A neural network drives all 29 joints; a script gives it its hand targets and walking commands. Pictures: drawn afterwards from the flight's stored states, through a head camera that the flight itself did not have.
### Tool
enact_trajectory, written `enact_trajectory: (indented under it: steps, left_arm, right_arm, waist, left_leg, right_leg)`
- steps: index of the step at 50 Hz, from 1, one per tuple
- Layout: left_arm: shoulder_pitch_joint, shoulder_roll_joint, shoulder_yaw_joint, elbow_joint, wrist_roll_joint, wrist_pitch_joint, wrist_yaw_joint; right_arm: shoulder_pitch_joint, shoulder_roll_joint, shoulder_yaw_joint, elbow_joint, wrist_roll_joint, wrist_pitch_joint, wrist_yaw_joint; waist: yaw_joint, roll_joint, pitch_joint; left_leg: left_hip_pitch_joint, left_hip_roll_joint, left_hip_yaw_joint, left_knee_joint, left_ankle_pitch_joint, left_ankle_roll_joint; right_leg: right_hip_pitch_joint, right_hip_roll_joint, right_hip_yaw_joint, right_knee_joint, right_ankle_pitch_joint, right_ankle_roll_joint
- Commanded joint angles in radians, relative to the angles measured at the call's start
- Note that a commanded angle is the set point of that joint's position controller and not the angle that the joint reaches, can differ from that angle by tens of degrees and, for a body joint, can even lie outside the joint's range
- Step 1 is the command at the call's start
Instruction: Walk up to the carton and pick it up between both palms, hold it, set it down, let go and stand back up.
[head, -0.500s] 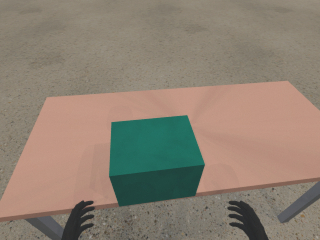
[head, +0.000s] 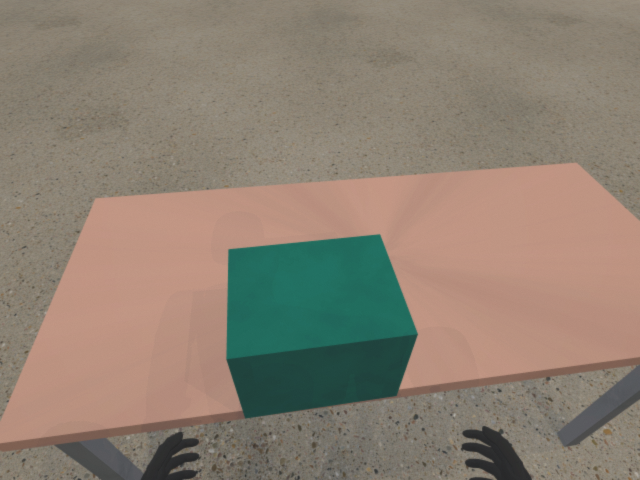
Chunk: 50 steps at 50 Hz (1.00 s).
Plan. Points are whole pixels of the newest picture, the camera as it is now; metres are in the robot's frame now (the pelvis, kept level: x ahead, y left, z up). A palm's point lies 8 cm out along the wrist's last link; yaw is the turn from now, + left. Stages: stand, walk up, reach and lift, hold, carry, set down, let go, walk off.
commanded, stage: set down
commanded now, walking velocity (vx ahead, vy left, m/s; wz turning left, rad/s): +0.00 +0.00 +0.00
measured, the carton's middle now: (314, 324) +0.38 +0.04 -0.05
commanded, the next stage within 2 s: let go in 0.10 s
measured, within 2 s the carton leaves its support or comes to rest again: neither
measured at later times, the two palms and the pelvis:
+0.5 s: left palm out of the picture +0.15 +0.22 -0.08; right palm out of the picture +0.14 -0.23 -0.08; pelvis -0.01 +0.00 +0.00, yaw -1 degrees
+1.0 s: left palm out of the picture +0.04 +0.26 -0.11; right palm out of the picture +0.04 -0.25 -0.12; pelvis -0.03 +0.00 -0.01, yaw +1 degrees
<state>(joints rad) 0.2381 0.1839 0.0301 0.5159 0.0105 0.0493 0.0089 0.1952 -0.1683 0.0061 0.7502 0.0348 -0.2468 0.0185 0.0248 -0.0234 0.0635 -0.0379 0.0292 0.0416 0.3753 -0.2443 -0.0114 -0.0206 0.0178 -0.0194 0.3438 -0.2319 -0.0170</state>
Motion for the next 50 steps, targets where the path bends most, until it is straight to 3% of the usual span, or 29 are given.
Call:
enact_trajectory:
  steps: [1, 10, 17, 28, 29, 30, 31, 33, 38, 50]
  left_arm:
    - [-0.079, 0.105, 0.022, -0.13, 0.003, 0.001, -0.001]
    - [-0.145, 0.122, -0.005, -0.138, -0.009, 0.055, 0.004]
    - [-0.118, 0.119, 0.01, -0.098, -0.002, 0.054, 0.001]
    - [-0.151, 0.122, 0.013, -0.106, 0.001, 0.063, 0.007]
    - [-0.128, 0.088, -0.004, -0.139, -0.027, 0.053, 0.007]
    - [-0.126, 0.1, -0.004, -0.119, -0.022, 0.058, 0.002]
    - [0.0, 0.181, 0.039, 0.012, 0.007, -0.029, 0.014]
    - [-0.004, 0.19, 0.039, 0.031, 0.007, -0.081, 0.007]
    - [-0.015, 0.165, 0.026, 0.073, 0.005, -0.1, 0.001]
    - [0.061, 0.197, 0.003, 0.169, 0.0, -0.101, 0.006]
  right_arm:
    - [-0.062, -0.112, -0.04, -0.115, -0.013, -0.008, -0.006]
    - [-0.109, -0.117, -0.083, -0.107, -0.065, 0.013, -0.005]
    - [-0.096, -0.126, -0.066, -0.099, -0.052, 0.011, 0.002]
    - [-0.098, -0.12, -0.065, -0.128, -0.058, 0.031, 0.004]
    - [-0.085, -0.156, -0.103, -0.197, -0.053, 0.021, -0.001]
    - [-0.07, -0.148, -0.09, -0.187, -0.051, 0.023, -0.004]
    - [0.0, -0.197, -0.081, -0.09, -0.044, 0.118, -0.035]
    - [0.036, -0.18, -0.073, -0.11, -0.04, 0.171, -0.043]
    - [0.047, -0.184, -0.067, -0.091, -0.043, 0.192, -0.038]
    - [0.128, -0.215, -0.044, -0.032, -0.044, 0.199, -0.034]
  waist:
    - [-0.008, 0.048, -0.042]
    - [-0.024, 0.049, -0.052]
    - [-0.018, 0.023, -0.07]
    - [-0.021, 0.022, -0.047]
    - [0.026, -0.01, -0.076]
    - [0.0, 0.012, -0.072]
    - [0.014, 0.067, -0.128]
    - [-0.017, 0.032, -0.16]
    - [-0.029, 0.023, -0.065]
    - [-0.028, 0.02, 0.006]
  left_leg:
    - [0.073, -0.026, 0.015, -0.022, 0.358, -0.03]
    - [0.045, -0.007, 0.021, -0.012, 0.262, -0.026]
    - [0.06, -0.023, 0.022, -0.002, 0.302, -0.024]
    - [0.042, -0.022, 0.031, -0.016, 0.223, -0.014]
    - [-0.035, -0.048, 0.04, 0.025, 0.221, -0.03]
    - [-0.025, -0.044, 0.042, 0.025, 0.207, -0.029]
    - [-0.134, 0.054, -0.055, 0.084, 0.342, 0.014]
    - [-0.084, 0.08, -0.076, 0.082, 0.336, 0.028]
    - [-0.12, 0.076, -0.091, 0.051, 0.223, 0.023]
    - [-0.175, 0.073, -0.118, -0.005, 0.086, 0.027]
  right_leg:
    - [-0.125, 0.003, -0.002, -0.084, 0.185, -0.008]
    - [-0.156, 0.006, -0.018, -0.046, 0.149, -0.007]
    - [-0.128, 0.002, -0.006, -0.043, 0.233, 0.002]
    - [-0.15, -0.01, 0.008, -0.047, 0.193, 0.003]
    - [-0.117, -0.009, 0.012, -0.009, 0.185, 0.011]
    - [-0.129, -0.009, 0.016, -0.004, 0.2, 0.006]
    - [-0.128, -0.092, 0.083, 0.046, 0.338, 0.004]
    - [-0.106, -0.123, 0.109, 0.055, 0.399, 0.003]
    - [-0.165, -0.114, 0.106, 0.014, 0.283, 0.006]
    - [-0.181, -0.11, 0.108, -0.013, 0.096, 0.008]
